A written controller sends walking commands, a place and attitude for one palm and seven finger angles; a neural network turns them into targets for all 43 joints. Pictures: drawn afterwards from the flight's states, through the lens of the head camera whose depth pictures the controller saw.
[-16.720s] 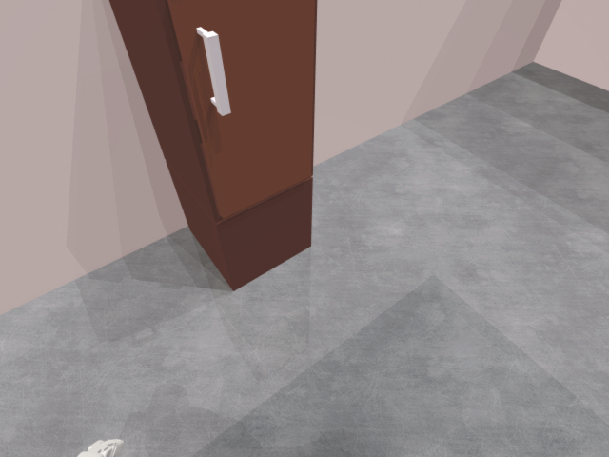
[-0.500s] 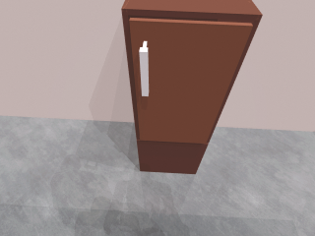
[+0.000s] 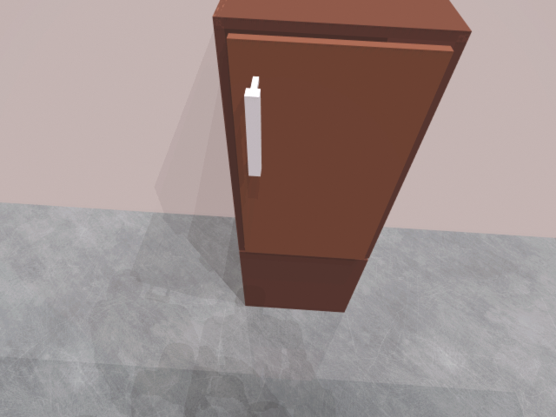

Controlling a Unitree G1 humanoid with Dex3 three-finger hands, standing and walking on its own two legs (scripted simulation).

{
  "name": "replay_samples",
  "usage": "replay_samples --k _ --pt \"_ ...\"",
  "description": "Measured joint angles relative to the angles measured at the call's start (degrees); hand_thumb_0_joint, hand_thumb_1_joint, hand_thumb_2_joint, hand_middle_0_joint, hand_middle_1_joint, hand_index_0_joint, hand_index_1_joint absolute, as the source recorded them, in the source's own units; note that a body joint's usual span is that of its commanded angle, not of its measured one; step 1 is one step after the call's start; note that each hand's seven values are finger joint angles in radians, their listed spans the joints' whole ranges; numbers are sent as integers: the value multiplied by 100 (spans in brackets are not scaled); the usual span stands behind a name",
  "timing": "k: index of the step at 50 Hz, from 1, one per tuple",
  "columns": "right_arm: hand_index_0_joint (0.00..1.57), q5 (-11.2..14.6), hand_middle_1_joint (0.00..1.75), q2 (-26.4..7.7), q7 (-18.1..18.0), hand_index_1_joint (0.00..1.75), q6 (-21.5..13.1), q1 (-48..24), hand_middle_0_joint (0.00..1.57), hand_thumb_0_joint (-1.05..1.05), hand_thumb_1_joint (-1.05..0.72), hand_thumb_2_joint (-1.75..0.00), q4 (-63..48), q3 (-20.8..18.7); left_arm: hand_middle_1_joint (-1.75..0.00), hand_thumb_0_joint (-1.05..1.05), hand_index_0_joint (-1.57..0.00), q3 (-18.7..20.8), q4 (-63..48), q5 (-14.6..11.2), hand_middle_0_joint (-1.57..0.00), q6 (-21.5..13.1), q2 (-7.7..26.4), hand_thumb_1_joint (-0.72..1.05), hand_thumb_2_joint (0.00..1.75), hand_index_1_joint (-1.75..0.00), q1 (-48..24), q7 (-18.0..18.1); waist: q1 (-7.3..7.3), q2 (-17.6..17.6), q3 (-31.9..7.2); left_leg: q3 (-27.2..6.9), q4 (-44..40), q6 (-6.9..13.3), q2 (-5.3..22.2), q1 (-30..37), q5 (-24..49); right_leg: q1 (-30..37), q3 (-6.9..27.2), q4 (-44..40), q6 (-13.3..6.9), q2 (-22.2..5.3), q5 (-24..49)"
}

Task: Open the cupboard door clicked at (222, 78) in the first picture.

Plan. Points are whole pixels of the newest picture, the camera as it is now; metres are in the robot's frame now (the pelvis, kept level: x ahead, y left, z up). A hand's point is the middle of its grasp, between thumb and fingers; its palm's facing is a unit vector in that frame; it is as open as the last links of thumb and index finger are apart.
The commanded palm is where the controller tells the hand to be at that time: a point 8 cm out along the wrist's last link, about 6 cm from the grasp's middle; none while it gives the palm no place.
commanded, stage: come to a stop and stand still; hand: left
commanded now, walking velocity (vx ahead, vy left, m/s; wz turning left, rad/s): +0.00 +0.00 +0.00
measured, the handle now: (255, 129) +0.55 +0.08 +0.11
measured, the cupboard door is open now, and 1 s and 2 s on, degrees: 0 0 0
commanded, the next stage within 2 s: look again from close up in 1.20 s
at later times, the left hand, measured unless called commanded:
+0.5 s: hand out of the picture -0.01 +0.12 -0.18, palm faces +0.03 -0.98 -0.17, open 7.3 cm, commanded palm none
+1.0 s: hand out of the picture -0.01 +0.10 -0.17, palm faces +0.05 -0.98 -0.17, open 7.3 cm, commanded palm none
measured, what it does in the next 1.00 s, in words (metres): shifts its weight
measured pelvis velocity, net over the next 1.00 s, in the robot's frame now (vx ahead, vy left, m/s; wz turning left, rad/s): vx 0.00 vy -0.06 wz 0.03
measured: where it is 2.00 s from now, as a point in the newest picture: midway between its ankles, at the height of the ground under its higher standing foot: outside the picture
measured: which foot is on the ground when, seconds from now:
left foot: down 0.00-1.00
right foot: down 0.00-1.00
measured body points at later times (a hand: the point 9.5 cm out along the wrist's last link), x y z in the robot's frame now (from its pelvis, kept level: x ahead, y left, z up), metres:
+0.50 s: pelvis +0.00 -0.04 +0.00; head +0.03 -0.04 +0.45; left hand -0.01 +0.18 -0.16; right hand +0.00 -0.25 -0.16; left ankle -0.04 +0.03 -0.74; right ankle -0.02 -0.15 -0.74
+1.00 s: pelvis +0.00 -0.06 +0.01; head +0.02 -0.06 +0.45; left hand -0.01 +0.15 -0.16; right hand +0.00 -0.28 -0.16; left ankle -0.04 +0.03 -0.74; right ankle -0.02 -0.15 -0.74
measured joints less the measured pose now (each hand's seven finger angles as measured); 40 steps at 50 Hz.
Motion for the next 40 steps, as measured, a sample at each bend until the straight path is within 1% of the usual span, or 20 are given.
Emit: replay_samples --k 6,23,40 --pt "20 2 30 -3 11 30 2 -18 20 0 -91 -90 27 5 -30 1 -20 1 -23 11 -20 -11 10 92 90 -30 -5 -5 -5 14 10 -37 52 -72 69 -11 -36 23 -44 -8 9 60 -18" --pt "20 9 30 14 48 30 5 -65 20 0 -91 -90 148 21 -30 1 -20 -29 -45 7 -20 -85 20 92 90 -30 57 -21 7 3 -3 -162 64 -291 251 -33 -36 68 -184 -99 -200 231 -9" --pt "20 15 30 27 54 30 20 -76 20 1 -92 -90 211 23 -30 1 -20 -46 -25 2 -20 -144 27 92 90 -30 116 -36 25 -24 -56 -261 -19 -461 385 -7 33 144 -290 -253 -363 362 58"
